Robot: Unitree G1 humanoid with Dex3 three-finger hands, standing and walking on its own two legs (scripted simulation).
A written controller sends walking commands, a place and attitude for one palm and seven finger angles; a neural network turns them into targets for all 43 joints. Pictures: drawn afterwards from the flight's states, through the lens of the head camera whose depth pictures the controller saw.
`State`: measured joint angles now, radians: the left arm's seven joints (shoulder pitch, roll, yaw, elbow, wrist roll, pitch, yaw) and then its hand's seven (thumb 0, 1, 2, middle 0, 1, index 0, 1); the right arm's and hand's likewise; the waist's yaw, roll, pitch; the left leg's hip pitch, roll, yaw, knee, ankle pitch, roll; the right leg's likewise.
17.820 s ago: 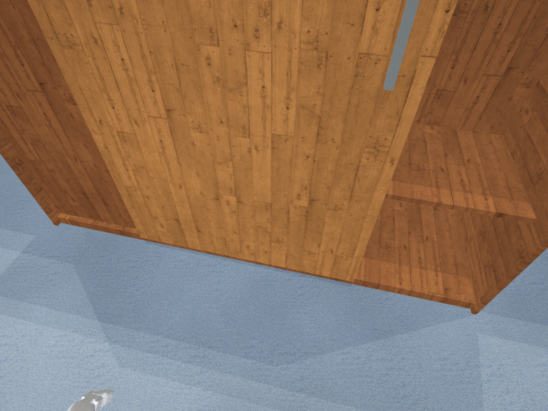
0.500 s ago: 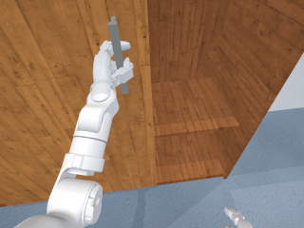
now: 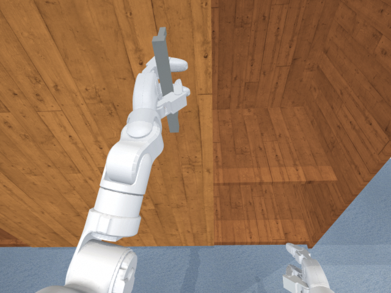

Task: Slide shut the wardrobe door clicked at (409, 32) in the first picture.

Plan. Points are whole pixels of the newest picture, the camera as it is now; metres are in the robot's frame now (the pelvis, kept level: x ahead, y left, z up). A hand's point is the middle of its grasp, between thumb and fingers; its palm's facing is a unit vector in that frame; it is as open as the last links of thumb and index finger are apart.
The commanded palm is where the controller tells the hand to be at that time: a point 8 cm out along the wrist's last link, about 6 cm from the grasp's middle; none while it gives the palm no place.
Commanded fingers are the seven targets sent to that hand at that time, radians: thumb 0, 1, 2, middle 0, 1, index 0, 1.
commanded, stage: tug the door sideways, standing still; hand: left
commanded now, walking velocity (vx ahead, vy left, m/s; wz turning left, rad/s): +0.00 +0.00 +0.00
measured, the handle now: (169, 85) +0.44 +0.08 +0.23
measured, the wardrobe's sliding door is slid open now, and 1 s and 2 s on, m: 0.47 0.34 0.00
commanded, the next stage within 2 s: step sideways, sliding the door along in 0.08 s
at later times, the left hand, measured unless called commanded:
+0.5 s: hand (201, 104) +0.40 +0.02 +0.21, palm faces +0.00 -0.98 -0.18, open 5.9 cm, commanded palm +0.39 +0.03 +0.22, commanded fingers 0.00 0.90 0.90 -0.45 -1.40 -0.45 -1.40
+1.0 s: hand (249, 104) +0.40 -0.07 +0.21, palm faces -0.04 -1.00 -0.07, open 5.9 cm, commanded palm +0.40 -0.09 +0.20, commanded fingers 0.00 0.90 0.90 -0.45 -1.40 -0.45 -1.40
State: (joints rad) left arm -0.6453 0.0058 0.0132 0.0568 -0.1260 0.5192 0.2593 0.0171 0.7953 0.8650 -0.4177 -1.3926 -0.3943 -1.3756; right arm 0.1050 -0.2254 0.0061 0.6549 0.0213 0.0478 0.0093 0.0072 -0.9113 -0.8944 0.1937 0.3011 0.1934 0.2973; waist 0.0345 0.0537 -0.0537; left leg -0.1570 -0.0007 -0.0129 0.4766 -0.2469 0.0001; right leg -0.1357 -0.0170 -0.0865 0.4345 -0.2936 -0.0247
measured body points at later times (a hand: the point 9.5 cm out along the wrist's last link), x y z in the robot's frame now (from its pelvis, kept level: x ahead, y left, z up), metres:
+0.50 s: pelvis -0.04 -0.05 -0.02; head +0.03 -0.09 +0.42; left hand +0.39 +0.07 +0.22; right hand +0.12 -0.23 -0.17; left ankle -0.09 +0.12 -0.74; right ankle -0.09 -0.10 -0.75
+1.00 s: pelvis -0.05 -0.16 -0.01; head +0.03 -0.13 +0.42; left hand +0.39 -0.01 +0.21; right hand +0.13 -0.36 -0.14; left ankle -0.02 +0.03 -0.75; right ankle +0.04 -0.37 -0.66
